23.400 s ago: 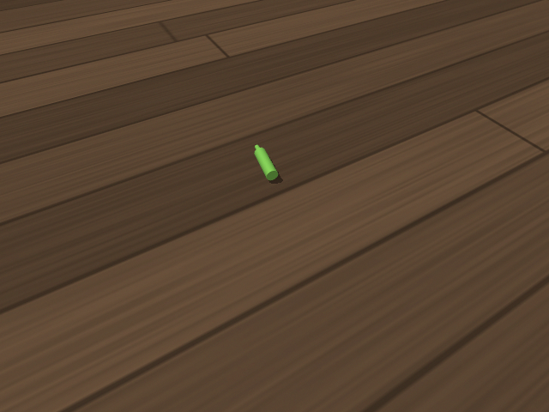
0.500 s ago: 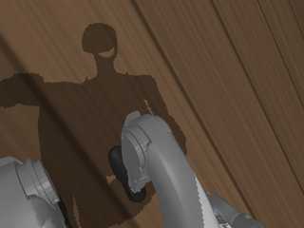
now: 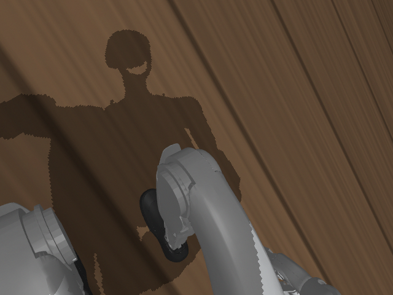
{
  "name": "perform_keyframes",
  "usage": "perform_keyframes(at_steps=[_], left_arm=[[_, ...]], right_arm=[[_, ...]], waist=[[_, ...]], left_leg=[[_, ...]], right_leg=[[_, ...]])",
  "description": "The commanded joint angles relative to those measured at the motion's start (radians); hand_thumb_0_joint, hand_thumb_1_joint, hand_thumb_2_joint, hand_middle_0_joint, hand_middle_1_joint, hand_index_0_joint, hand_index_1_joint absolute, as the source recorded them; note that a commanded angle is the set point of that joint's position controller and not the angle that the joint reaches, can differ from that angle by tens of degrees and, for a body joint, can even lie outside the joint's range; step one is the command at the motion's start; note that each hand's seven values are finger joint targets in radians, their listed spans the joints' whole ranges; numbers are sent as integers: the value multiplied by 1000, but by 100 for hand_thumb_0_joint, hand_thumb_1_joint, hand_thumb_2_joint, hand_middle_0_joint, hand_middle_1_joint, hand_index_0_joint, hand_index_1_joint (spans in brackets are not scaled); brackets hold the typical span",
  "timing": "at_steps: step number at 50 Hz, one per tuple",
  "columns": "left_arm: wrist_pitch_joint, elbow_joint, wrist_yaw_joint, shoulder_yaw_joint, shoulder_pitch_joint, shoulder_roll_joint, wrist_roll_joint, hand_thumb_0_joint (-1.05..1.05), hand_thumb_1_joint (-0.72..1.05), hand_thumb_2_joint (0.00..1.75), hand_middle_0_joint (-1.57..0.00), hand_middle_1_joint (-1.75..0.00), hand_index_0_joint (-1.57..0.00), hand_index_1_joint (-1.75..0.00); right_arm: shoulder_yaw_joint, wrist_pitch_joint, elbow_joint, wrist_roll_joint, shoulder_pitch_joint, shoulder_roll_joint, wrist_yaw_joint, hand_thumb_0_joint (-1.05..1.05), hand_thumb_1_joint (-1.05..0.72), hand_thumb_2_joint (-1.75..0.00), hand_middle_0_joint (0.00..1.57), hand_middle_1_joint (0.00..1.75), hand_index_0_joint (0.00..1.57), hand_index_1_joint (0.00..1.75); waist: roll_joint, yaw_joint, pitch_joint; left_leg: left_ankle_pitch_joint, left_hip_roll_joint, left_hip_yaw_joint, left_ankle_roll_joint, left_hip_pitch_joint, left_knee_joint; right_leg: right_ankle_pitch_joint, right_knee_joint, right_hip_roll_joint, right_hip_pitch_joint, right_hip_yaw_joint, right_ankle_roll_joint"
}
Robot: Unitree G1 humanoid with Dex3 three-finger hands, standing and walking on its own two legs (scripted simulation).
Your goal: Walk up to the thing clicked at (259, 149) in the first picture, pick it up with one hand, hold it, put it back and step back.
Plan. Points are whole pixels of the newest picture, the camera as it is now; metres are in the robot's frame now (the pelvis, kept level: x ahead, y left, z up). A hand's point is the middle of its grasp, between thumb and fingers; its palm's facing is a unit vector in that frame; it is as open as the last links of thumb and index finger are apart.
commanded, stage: settle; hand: left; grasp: from above
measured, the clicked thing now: out of the picture +0.46 +0.35 -0.28
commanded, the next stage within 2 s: lift in 1.02 s
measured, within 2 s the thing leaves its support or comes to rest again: leaves its support in 0.38 s
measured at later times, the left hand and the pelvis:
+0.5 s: hand out of the picture +0.46 +0.34 -0.22, palm faces -0.38 -0.14 -0.91, open 9.3 cm; pelvis +0.00 +0.00 +0.00, yaw +1 degrees
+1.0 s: hand out of the picture +0.45 +0.34 -0.13, palm faces -0.43 -0.10 -0.90, open 9.1 cm; pelvis +0.00 -0.01 +0.02, yaw +6 degrees
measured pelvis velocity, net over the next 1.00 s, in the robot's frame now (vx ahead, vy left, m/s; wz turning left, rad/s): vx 0.00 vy -0.01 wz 0.10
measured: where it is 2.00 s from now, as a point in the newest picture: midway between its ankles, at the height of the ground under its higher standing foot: (127, 265)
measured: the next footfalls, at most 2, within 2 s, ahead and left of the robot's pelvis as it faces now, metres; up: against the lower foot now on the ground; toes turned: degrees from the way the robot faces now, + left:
none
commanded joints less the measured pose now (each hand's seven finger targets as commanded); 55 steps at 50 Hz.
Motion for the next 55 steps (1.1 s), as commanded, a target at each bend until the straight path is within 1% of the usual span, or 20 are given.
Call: perform_keyframes(at_steps=[1,5,9,13,15,17,20,21,22,23,25,26,27,30,32,36,39,48,54,55], left_arm=[[1,-100,34,6,-226,240,-6,0,67,66,-98,-63,-99,-62],[1,-99,32,3,-209,234,-8,0,58,68,-97,-63,-98,-62],[12,-122,20,1,-232,242,-21,0,61,66,-101,-58,-101,-58],[20,-220,12,40,-249,268,-26,0,64,66,-103,-56,-103,-56],[30,-188,-1,35,-213,238,-28,0,64,64,-104,-54,-104,-54],[26,-270,-10,76,-214,278,-28,0,66,65,-106,-54,-105,-54],[33,-353,-38,67,-200,217,-37,0,69,63,-107,-53,-108,-53],[36,-394,-49,45,-213,177,-38,0,70,62,-108,-51,-108,-51],[42,-379,-56,62,-187,180,-45,0,70,59,-107,-50,-108,-50],[47,-416,-71,28,-188,126,-49,0,72,61,-109,-50,-109,-50],[56,-460,-91,39,-186,130,-55,0,74,58,-110,-50,-111,-49],[62,-469,-106,14,-175,94,-64,0,75,59,-110,-50,-111,-50],[65,-485,-121,-22,-205,33,-68,0,77,59,-112,-51,-113,-50],[83,-461,-153,18,-171,82,-63,0,78,58,-113,-48,-114,-48],[79,-482,-187,-73,-228,-52,-81,0,78,61,-115,-48,-115,-48],[72,-508,-215,-39,-247,37,-75,0,75,61,-114,-47,-113,-48],[72,-475,-234,-56,-239,-7,-84,0,75,60,-115,-45,-114,-46],[57,-518,-266,-39,-281,22,-70,0,69,60,-111,-44,-109,-46],[58,-550,-286,-49,-283,-4,-78,0,73,61,-114,-51,-115,-51],[60,-554,-290,-51,-272,-11,-83,0,65,61,-106,-43,-107,-43]], right_arm=[[-96,0,19,1,202,-330,-18,0,-89,-90,20,30,20,30],[-93,0,16,3,197,-326,-19,0,-91,-90,20,30,20,30],[-99,3,19,6,200,-322,-22,0,-91,-91,20,30,20,30],[-119,5,27,13,217,-328,-24,0,-91,-90,20,30,20,30],[-129,7,29,13,217,-323,-21,0,-91,-91,20,30,20,30],[-142,14,30,16,221,-323,-23,0,-91,-91,20,30,20,30],[-173,18,38,23,228,-310,-13,0,-91,-90,20,30,20,30],[-182,19,31,30,228,-305,-9,0,-91,-90,20,30,20,30],[-196,24,47,34,237,-307,-9,0,-91,-90,20,30,20,30],[-203,29,32,40,233,-297,-9,0,-90,-90,20,30,20,30],[-222,42,52,51,252,-289,-8,0,-90,-90,20,30,20,30],[-228,46,53,59,245,-277,-5,0,-91,-90,20,30,20,30],[-230,53,46,63,240,-271,-3,0,-91,-90,20,30,20,30],[-256,71,74,74,282,-281,-8,0,-90,-90,20,30,20,30],[-248,82,62,85,250,-253,-10,0,-91,-90,20,30,20,30],[-255,107,58,98,252,-240,-27,0,-91,-91,20,30,20,30],[-253,122,51,104,247,-222,-43,0,-91,-91,20,30,20,30],[-269,158,44,113,251,-210,-87,0,-91,-90,20,30,20,30],[-284,180,48,124,264,-201,-109,0,-94,-92,20,30,20,30],[-284,183,48,126,268,-189,-111,0,-89,-90,20,30,20,30]], waist=[[525,-48,-598],[519,-40,-620],[527,-42,-632],[576,-18,-693],[568,-22,-660],[597,9,-708],[653,24,-769],[658,23,-784],[639,30,-772],[635,37,-798],[658,55,-839],[648,70,-844],[642,57,-835],[579,66,-812],[557,60,-799],[508,89,-849],[452,81,-817],[457,106,-880],[462,117,-907],[462,123,-923]], left_leg=[[191,28,70,-5,459,-274],[211,31,60,-9,474,-276],[201,30,74,-4,463,-265],[249,28,77,-10,503,-261],[223,27,78,-12,489,-269],[231,25,82,-15,506,-276],[272,23,82,-24,566,-285],[273,18,88,-21,559,-289],[271,18,89,-21,544,-288],[280,15,97,-17,549,-290],[304,11,105,-18,570,-301],[290,12,105,-17,567,-312],[275,7,109,-15,546,-317],[269,2,114,-7,536,-323],[221,-4,116,-5,516,-343],[202,-11,140,7,472,-343],[175,-21,154,14,442,-351],[182,-29,168,11,488,-380],[186,-33,173,11,512,-409],[190,-32,178,13,524,-415]], right_leg=[[215,-199,38,354,-71,-59],[230,-188,37,354,-76,-59],[232,-199,38,371,-63,-58],[258,-193,35,367,-64,-65],[236,-190,32,348,-63,-69],[232,-195,33,361,-60,-75],[252,-179,25,330,-57,-81],[256,-183,25,325,-54,-80],[255,-184,23,314,-53,-83],[263,-195,25,318,-48,-80],[284,-194,21,325,-40,-81],[270,-191,20,307,-35,-82],[262,-199,18,299,-35,-84],[253,-212,12,282,-21,-79],[214,-230,8,261,-19,-87],[197,-243,11,328,9,-81],[165,-270,8,324,21,-78],[155,-290,0,337,37,-86],[158,-304,-7,335,42,-88],[167,-309,-6,352,47,-85]])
